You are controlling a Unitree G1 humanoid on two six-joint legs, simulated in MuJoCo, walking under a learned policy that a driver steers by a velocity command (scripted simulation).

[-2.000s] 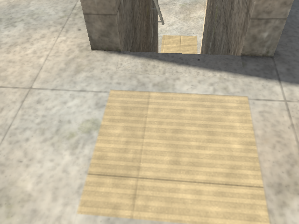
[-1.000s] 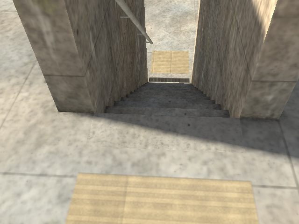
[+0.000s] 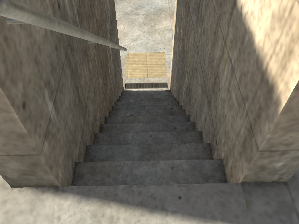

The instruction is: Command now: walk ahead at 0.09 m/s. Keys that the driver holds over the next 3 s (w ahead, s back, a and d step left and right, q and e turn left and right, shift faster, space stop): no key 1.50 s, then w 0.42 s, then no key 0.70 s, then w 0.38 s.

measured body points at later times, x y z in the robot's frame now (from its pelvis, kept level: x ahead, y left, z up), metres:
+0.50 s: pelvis +0.04 +0.03 -0.01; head +0.06 +0.04 +0.44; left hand +0.24 +0.30 -0.09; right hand +0.21 -0.24 -0.10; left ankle +0.01 +0.16 -0.74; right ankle +0.09 -0.09 -0.74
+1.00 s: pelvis +0.04 +0.03 -0.01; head +0.07 +0.04 +0.44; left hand +0.22 +0.31 -0.10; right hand +0.21 -0.25 -0.10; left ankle +0.01 +0.16 -0.74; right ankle +0.09 -0.09 -0.74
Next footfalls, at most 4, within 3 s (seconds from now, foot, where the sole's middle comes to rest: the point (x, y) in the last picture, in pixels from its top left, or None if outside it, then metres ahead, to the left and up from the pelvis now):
0.06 left None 0.05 0.16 -0.77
2.10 left None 0.39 0.13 -0.77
2.44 right None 0.37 -0.12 -0.77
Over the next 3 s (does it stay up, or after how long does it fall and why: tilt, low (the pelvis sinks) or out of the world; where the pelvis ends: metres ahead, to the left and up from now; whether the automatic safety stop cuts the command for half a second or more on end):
stays up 0.41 0.02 -0.01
